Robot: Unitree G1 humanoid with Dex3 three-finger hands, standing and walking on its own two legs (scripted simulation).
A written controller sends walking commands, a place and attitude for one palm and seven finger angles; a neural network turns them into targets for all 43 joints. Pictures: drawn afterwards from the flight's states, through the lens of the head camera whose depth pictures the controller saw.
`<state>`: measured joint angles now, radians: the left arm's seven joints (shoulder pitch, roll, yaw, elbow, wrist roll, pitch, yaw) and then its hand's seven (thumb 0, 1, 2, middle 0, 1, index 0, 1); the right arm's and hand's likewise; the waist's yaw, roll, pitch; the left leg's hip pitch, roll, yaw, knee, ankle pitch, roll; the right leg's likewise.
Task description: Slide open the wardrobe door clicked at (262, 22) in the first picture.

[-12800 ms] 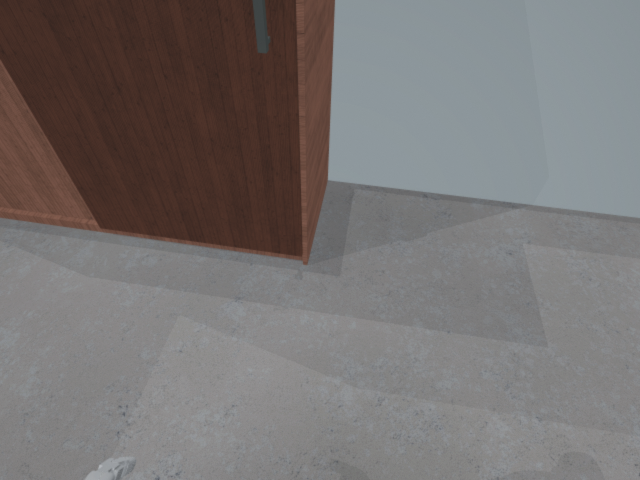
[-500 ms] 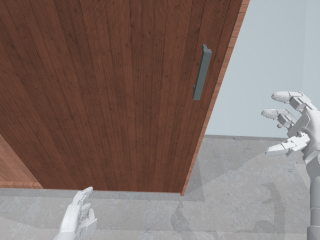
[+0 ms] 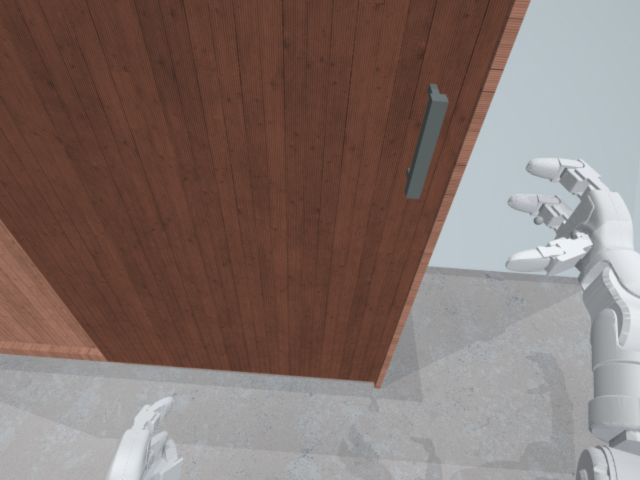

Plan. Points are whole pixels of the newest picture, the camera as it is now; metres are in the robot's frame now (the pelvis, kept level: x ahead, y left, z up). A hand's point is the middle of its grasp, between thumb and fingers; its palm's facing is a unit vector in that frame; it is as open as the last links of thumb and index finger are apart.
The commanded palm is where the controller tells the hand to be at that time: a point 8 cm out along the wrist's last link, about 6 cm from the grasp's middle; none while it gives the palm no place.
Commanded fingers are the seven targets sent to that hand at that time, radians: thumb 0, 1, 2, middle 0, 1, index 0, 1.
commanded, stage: move the hooked fingers beside the handle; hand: right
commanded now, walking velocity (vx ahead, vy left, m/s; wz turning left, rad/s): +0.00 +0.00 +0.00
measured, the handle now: (422, 143) +0.54 -0.12 +0.17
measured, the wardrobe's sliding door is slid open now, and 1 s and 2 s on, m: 0.00 0.00 0.00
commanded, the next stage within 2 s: feel for the door with the fingertips in 1.56 s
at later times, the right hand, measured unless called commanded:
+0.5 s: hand (499, 186) +0.44 -0.20 +0.18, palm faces +0.04 +1.00 +0.02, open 14.0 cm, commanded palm +0.42 -0.24 +0.18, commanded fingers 0.00 0.50 -0.30 0.30 1.20 0.30 1.20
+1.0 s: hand (473, 166) +0.49 -0.18 +0.17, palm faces +0.03 +1.00 +0.03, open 14.0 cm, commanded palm +0.46 -0.23 +0.17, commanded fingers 0.00 0.50 -0.30 0.30 1.20 0.30 1.20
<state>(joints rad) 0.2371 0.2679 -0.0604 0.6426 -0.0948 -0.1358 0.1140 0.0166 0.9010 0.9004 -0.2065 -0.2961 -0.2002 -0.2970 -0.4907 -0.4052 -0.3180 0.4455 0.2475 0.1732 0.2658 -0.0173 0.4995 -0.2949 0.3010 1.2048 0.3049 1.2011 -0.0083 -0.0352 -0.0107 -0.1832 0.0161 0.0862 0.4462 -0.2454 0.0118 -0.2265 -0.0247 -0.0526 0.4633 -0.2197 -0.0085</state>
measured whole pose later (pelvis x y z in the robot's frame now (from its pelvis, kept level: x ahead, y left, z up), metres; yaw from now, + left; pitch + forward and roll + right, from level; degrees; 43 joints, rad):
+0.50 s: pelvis +0.01 +0.00 +0.00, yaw +1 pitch +2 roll +0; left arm 0.30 0.27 -0.04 0.67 -0.08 -0.09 0.09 0.01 0.90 0.90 -0.21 -0.30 -0.20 -0.30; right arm -0.73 -0.41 -0.30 0.76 0.19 0.07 0.21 -0.02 0.50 -0.30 0.30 1.20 0.30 1.20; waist 0.03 -0.02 -0.02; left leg -0.25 0.01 0.07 0.47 -0.26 0.01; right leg -0.29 -0.03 -0.06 0.49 -0.24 -0.01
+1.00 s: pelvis +0.01 -0.01 -0.01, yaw +2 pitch +6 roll +1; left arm 0.39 0.28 -0.02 0.69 -0.05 -0.07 0.06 0.01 0.90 0.90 -0.21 -0.30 -0.20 -0.30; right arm -0.91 -0.43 -0.34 1.04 0.14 -0.08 0.18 -0.02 0.50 -0.30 0.30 1.20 0.30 1.20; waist 0.08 -0.02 -0.04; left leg -0.34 0.01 0.05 0.51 -0.27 0.00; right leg -0.38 -0.04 -0.08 0.54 -0.26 -0.02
